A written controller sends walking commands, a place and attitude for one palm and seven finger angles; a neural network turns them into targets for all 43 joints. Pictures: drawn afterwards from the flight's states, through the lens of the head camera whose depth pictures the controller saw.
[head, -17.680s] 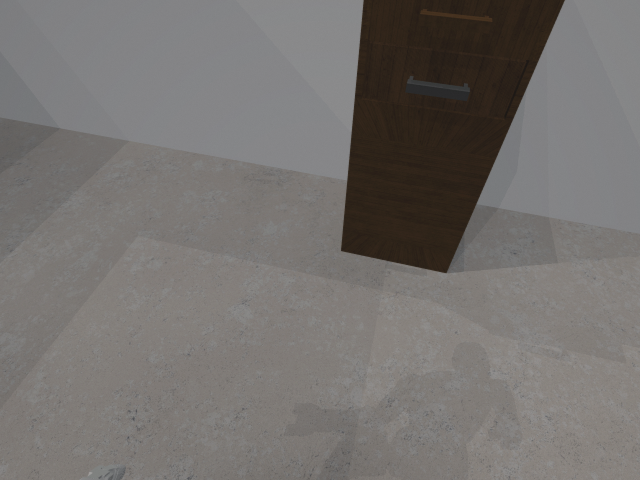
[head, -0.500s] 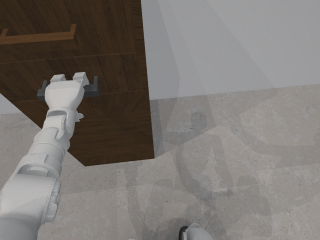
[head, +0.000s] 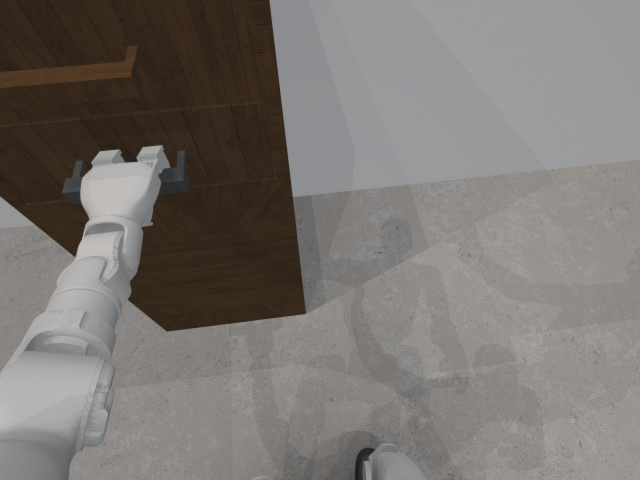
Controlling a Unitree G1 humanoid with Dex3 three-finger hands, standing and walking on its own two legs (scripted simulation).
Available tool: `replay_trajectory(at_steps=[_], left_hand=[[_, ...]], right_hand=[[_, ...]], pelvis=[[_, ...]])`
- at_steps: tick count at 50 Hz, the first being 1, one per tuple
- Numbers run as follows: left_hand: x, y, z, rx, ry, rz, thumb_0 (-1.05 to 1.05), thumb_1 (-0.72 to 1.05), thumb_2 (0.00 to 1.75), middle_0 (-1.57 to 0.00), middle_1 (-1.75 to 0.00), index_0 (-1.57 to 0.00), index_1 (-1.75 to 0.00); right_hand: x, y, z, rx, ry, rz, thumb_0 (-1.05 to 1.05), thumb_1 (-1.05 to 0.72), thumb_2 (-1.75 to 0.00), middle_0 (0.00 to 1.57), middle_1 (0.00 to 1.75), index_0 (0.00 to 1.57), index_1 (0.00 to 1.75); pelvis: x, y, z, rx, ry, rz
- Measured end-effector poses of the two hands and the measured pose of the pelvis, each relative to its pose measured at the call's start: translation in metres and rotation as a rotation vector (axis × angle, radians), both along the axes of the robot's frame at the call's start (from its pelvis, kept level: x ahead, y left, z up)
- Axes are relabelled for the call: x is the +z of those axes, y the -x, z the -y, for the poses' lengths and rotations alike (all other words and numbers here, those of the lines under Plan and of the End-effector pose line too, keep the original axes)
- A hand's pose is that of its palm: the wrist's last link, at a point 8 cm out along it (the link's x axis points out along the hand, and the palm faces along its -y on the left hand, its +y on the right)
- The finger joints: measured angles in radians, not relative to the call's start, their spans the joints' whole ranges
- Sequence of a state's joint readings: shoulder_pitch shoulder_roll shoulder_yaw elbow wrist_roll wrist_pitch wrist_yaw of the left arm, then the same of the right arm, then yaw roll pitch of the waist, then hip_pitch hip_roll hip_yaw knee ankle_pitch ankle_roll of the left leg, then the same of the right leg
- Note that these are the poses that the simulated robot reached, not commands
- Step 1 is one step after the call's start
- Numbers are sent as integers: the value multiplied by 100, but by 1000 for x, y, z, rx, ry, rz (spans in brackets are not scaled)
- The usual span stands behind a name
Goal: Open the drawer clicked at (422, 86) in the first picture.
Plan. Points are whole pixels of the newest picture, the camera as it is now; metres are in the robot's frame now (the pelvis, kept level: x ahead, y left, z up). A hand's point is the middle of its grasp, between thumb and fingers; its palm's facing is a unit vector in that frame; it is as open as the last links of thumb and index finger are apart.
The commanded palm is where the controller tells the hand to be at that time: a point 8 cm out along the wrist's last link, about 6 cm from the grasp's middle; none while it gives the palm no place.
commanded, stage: pull the drawer open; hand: left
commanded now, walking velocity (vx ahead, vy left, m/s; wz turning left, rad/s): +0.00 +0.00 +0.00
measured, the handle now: (130, 173) +0.52 +0.25 +0.03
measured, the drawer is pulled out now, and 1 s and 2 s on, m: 0.00 0.04 0.19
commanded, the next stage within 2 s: none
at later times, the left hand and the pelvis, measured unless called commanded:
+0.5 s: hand (139, 235) +0.43 +0.23 +0.01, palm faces +0.00 -0.04 -1.00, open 6.0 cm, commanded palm +0.41 +0.23 +0.06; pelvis +0.03 +0.01 +0.01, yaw -1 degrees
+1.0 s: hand (137, 241) +0.42 +0.23 +0.01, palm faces -0.03 -0.02 -1.00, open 6.1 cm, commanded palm +0.37 +0.23 +0.06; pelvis +0.01 +0.00 +0.01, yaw -1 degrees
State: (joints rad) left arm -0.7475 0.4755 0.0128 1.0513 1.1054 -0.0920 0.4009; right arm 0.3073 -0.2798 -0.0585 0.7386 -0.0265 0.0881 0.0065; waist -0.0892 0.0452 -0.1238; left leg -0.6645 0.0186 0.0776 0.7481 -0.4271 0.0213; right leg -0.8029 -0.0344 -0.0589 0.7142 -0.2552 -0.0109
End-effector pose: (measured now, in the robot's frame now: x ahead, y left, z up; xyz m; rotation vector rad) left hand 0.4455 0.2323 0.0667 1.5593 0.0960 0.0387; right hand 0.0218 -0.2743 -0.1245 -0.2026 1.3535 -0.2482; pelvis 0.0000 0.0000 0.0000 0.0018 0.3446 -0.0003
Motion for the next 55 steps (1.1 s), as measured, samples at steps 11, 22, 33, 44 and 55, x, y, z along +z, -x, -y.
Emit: replay_trajectory(at_steps=[11,22,33,44,55], left_hand=[[-1,7,0,-2,16,8,0,68,78,-32,-135,-35,-132],[-3,29,1,-7,27,34,1,69,78,-29,-135,-34,-132],[-2,39,3,-5,-1,31,-1,67,81,-34,-135,-35,-132],[1,37,2,-2,-2,-9,-1,65,81,-36,-134,-36,-133],[-2,66,5,-1,16,37,0,69,78,-31,-135,-35,-131]], right_hand=[[3,-13,-5,-15,-15,28,0,-90,-90,21,30,20,30],[7,-57,-18,8,-49,109,0,-90,-90,21,30,20,30],[8,-102,-26,104,-47,175,0,-90,-90,21,30,20,30],[4,-75,-18,78,-44,165,0,-90,-90,21,30,21,30],[6,-29,-4,-19,-41,105,0,-90,-90,20,30,20,30]], pelvis=[[4,-8,-3,-15,2,7],[9,-22,-9,-17,9,29],[10,-23,-8,20,9,64],[8,-10,0,14,-1,64],[10,-7,1,-26,-4,68]])
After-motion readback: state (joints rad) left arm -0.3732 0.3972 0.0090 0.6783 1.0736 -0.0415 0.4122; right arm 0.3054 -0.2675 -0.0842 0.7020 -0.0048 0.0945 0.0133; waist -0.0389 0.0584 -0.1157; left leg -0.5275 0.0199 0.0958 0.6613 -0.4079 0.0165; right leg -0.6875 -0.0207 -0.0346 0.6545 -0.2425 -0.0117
